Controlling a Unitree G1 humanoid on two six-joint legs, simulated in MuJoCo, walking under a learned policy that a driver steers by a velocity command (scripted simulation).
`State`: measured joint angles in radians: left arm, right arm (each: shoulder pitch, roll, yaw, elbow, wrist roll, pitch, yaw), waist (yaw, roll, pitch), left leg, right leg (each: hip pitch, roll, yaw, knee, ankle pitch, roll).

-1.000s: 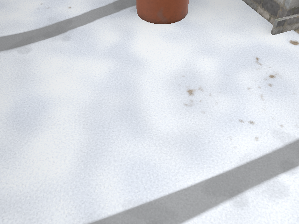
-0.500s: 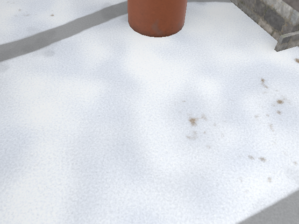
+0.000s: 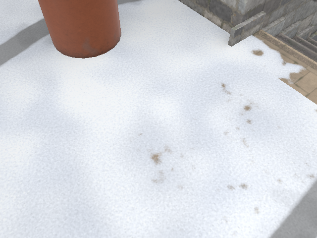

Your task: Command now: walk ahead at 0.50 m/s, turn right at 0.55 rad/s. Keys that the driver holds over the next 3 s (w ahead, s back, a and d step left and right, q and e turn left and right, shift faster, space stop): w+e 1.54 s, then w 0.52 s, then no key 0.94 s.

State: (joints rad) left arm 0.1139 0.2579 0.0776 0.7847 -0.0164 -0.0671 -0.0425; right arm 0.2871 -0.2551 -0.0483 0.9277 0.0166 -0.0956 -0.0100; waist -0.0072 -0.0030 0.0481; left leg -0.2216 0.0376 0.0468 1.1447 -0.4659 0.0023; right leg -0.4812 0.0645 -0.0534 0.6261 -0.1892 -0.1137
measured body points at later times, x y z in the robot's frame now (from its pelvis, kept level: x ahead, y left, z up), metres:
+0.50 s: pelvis +0.29 +0.03 +0.01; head +0.31 +0.02 +0.46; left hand +0.42 +0.28 -0.11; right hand +0.41 -0.27 -0.07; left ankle +0.39 +0.11 -0.72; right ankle +0.12 -0.06 -0.64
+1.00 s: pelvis +0.50 -0.11 +0.00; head +0.53 -0.15 +0.44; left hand +0.82 -0.03 -0.07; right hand +0.36 -0.38 -0.13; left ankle +0.42 +0.11 -0.66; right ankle +0.53 -0.23 -0.72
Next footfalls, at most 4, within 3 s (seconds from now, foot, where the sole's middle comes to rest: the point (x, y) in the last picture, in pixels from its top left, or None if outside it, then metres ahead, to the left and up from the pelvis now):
0.42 left None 0.43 0.10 -0.76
0.96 right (227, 206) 0.56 -0.26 -0.76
1.44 left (225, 138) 0.91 -0.30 -0.75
1.94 right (304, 153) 0.82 -0.66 -0.76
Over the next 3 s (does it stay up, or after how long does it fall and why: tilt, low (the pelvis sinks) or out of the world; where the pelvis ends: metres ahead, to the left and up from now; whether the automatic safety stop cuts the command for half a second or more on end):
stays up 0.97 -0.71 0.02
